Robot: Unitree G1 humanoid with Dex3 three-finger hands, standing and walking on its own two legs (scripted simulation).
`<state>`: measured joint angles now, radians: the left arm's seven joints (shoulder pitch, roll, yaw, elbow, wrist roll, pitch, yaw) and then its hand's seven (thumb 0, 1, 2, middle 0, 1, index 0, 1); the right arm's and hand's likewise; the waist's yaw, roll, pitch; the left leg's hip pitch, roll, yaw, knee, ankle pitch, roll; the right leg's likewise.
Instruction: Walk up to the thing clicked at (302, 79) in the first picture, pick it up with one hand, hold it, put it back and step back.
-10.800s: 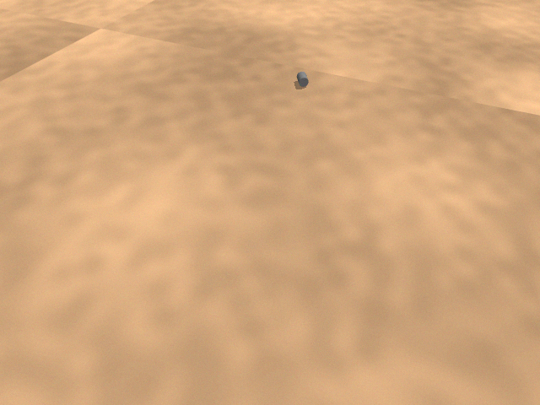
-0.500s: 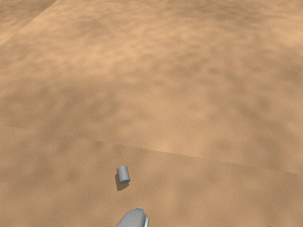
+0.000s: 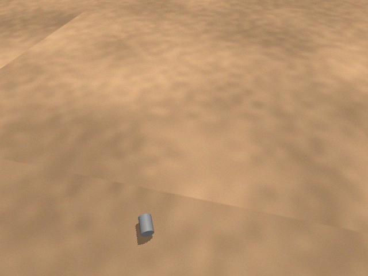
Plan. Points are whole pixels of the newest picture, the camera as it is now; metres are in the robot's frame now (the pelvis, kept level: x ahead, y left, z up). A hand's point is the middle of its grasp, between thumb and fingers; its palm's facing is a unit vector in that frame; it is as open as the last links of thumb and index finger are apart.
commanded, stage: walk up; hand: left
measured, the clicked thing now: (146, 225) +0.52 +0.24 -0.72
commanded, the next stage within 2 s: stand in 0.64 s
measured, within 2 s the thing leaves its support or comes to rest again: neither
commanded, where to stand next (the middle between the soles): +0.14 +0.01 m, yaw -2 degrees
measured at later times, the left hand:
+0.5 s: hand out of the picture +0.11 +0.28 -0.13, palm faces -0.01 -0.93 -0.36, open 7.3 cm
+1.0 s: hand out of the picture +0.09 +0.26 -0.13, palm faces -0.04 -0.94 -0.34, open 7.3 cm
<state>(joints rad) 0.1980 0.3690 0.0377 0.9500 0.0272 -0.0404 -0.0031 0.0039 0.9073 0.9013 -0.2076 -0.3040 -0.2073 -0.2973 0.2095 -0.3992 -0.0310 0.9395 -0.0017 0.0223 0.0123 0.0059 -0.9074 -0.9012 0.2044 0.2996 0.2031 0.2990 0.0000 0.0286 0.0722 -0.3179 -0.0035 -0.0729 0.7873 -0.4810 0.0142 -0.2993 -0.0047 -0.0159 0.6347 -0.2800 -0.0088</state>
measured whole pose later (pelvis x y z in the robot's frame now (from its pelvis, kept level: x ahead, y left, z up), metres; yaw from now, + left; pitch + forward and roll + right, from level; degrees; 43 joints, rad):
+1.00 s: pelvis +0.01 +0.01 +0.03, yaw -1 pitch -3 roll +0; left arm 0.10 0.35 -0.01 1.15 0.01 -0.02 0.00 0.00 0.91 0.90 -0.21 -0.30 -0.21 -0.30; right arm 0.07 -0.34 -0.02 1.16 -0.01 0.00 0.02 0.00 -0.91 -0.90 0.20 0.30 0.20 0.30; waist 0.00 -0.01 0.06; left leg -0.09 0.00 0.00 0.31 -0.17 -0.01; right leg -0.14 -0.03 0.01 0.33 -0.13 0.02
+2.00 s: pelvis +0.02 +0.00 +0.03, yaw -1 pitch -3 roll +0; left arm 0.10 0.35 0.00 1.13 0.01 -0.02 -0.01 0.00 0.91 0.90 -0.21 -0.30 -0.21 -0.30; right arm 0.10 -0.35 0.00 1.14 -0.01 0.00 0.01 0.00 -0.91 -0.90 0.20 0.30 0.20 0.30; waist 0.00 0.00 0.05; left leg -0.09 0.02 -0.01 0.31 -0.18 -0.03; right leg -0.14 -0.01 0.00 0.33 -0.15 0.00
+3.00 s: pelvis +0.03 +0.00 +0.03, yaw -1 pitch -2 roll +0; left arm 0.11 0.35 0.00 1.13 0.01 -0.01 -0.01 0.00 0.91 0.90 -0.21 -0.30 -0.21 -0.30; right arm 0.12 -0.36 0.00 1.13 -0.01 0.00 0.01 0.00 -0.91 -0.90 0.20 0.30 0.20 0.30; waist 0.00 0.00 0.05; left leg -0.07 0.02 0.00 0.31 -0.19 -0.03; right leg -0.13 -0.01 0.00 0.33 -0.16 0.00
